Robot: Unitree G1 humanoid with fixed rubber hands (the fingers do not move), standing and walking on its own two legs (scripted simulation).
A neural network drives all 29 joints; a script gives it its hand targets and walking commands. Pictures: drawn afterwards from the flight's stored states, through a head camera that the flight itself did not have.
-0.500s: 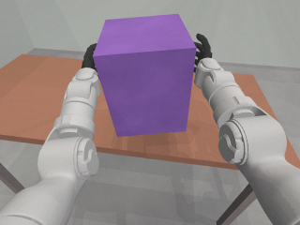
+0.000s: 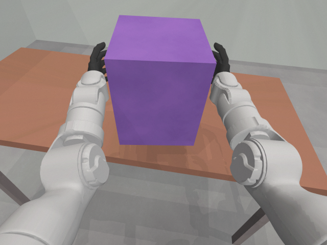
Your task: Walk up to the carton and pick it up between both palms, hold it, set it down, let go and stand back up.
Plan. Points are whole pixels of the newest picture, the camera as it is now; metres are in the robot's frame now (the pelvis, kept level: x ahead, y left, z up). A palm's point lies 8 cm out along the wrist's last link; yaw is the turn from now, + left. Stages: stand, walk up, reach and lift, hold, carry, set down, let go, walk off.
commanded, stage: set down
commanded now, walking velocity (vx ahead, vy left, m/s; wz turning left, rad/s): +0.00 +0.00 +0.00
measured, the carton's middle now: (158, 83) +0.46 +0.01 +0.18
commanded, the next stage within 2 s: none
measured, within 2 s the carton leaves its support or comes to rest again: rests again in 1.34 s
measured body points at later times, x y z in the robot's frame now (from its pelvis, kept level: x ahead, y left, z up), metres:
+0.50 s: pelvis +0.01 +0.01 +0.00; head +0.00 +0.02 +0.45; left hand +0.46 +0.14 +0.17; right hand +0.44 -0.15 +0.19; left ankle +0.00 +0.14 -0.75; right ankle -0.02 -0.11 -0.75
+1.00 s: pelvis +0.00 +0.01 +0.00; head +0.01 +0.03 +0.45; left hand +0.45 +0.15 +0.13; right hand +0.44 -0.14 +0.16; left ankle +0.00 +0.13 -0.75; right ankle -0.02 -0.11 -0.75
